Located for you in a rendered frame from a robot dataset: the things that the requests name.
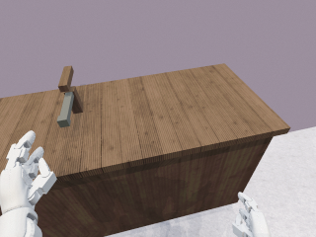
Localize counter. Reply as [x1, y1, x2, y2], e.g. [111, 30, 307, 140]
[0, 63, 290, 237]

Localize right robot hand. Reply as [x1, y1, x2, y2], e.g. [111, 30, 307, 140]
[232, 192, 272, 237]

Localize left robot hand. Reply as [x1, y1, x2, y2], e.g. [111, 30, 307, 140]
[0, 130, 57, 214]

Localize left robot forearm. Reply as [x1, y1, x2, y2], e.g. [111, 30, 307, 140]
[0, 206, 42, 237]

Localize tap lever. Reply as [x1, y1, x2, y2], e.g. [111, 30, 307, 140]
[57, 92, 74, 128]

